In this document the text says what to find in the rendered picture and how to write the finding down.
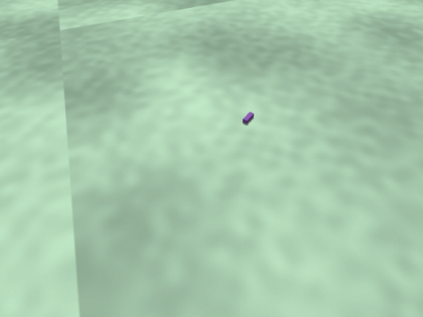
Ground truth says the small box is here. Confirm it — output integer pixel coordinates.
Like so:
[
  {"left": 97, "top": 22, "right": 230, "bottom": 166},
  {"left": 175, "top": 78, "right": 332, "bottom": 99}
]
[{"left": 243, "top": 112, "right": 254, "bottom": 124}]

